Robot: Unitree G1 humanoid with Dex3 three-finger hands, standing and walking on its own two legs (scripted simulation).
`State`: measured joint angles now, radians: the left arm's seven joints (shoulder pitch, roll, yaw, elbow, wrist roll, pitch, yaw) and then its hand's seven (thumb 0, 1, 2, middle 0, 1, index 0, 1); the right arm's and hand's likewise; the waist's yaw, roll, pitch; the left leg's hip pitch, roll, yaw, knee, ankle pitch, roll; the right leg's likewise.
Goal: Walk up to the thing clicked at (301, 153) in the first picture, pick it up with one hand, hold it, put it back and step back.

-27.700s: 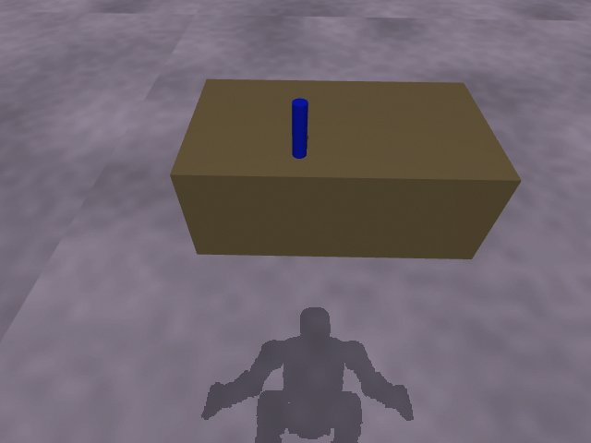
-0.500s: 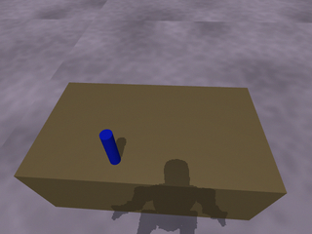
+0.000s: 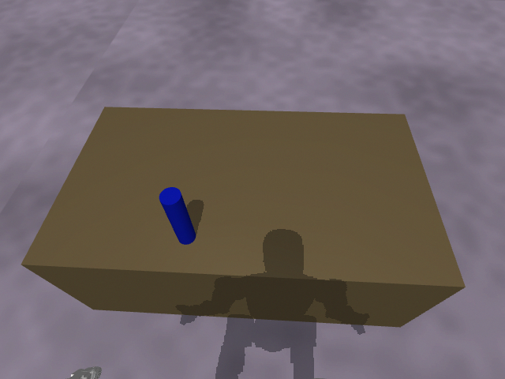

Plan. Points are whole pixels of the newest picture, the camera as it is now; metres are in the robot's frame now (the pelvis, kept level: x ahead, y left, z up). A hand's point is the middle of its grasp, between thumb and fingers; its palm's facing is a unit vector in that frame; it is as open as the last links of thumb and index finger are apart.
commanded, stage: step back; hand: left
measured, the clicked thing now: (179, 218) +0.50 +0.22 -0.22
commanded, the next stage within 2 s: none
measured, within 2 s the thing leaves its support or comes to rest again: neither
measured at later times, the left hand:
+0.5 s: hand out of the picture +0.03 +0.33 -0.17, palm faces -0.09 -0.93 -0.37, open 7.4 cm
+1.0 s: hand out of the picture -0.03 +0.33 -0.16, palm faces -0.04 -0.93 -0.36, open 7.4 cm
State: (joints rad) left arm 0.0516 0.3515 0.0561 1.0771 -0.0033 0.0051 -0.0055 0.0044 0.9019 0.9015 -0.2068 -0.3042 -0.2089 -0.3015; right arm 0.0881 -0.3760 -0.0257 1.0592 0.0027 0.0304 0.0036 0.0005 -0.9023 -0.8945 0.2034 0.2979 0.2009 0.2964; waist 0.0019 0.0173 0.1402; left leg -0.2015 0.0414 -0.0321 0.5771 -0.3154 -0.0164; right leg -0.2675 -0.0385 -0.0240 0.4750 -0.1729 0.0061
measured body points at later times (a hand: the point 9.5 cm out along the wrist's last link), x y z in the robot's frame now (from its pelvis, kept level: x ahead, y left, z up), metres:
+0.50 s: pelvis -0.08 +0.07 -0.01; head +0.00 +0.08 +0.43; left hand +0.04 +0.37 -0.15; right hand -0.02 -0.24 -0.13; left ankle -0.07 +0.14 -0.74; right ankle -0.11 -0.05 -0.71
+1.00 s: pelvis -0.19 +0.07 -0.02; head -0.11 +0.08 +0.42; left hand -0.03 +0.37 -0.13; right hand -0.09 -0.25 -0.13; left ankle -0.21 +0.20 -0.74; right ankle -0.11 -0.04 -0.74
